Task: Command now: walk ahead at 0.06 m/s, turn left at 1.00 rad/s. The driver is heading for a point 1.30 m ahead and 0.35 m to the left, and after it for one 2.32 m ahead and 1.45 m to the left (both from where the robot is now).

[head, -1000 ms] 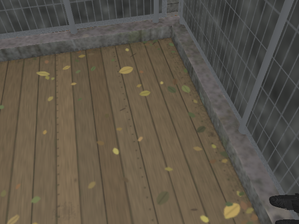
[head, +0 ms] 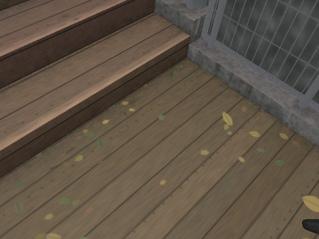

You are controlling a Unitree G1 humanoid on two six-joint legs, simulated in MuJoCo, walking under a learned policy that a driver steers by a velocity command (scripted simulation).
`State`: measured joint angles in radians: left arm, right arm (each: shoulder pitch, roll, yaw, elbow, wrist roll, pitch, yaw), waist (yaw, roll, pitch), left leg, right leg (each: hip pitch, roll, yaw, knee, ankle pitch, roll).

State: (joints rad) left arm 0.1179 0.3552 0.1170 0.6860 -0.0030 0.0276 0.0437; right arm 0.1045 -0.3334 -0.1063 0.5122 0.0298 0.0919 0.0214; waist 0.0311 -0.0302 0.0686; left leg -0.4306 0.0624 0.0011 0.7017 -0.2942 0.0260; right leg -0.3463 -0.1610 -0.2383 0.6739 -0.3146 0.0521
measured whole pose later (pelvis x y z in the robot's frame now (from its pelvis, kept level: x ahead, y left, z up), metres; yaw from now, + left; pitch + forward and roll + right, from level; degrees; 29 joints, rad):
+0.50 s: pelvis +0.09 -0.02 +0.02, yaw +30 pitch +2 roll -1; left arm 0.20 0.28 0.07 0.65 0.01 0.00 0.03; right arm 0.19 -0.34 -0.09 0.55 0.02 0.06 -0.03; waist 0.00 0.00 -0.03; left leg -0.66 -0.04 -0.06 1.30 -0.38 0.00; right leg -0.29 0.00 -0.01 0.51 -0.26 0.00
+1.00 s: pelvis +0.21 +0.21 +0.02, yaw +37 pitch +2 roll +1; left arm 0.35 0.32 0.08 0.79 0.02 0.01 -0.03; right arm 0.31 -0.23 -0.02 0.74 -0.05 -0.05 0.03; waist -0.01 -0.05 0.01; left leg -0.20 0.00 0.13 0.51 -0.36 0.02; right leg -0.54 -0.06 0.01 1.16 -0.35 -0.07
